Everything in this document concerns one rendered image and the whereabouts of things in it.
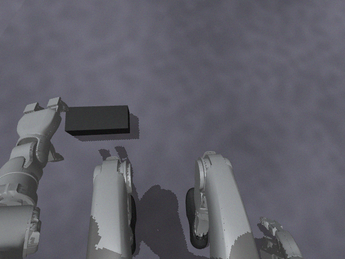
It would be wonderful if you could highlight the right robot hand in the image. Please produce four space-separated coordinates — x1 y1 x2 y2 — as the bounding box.
259 217 303 259

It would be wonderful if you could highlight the carton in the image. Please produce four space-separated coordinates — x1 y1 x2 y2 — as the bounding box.
65 105 130 136

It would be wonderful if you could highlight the left robot arm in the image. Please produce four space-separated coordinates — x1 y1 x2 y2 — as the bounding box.
0 134 51 259

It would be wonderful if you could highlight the right robot foot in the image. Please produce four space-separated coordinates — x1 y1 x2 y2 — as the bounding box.
185 188 208 249

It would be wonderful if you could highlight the left robot hand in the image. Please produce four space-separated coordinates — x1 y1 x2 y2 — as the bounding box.
17 97 69 162

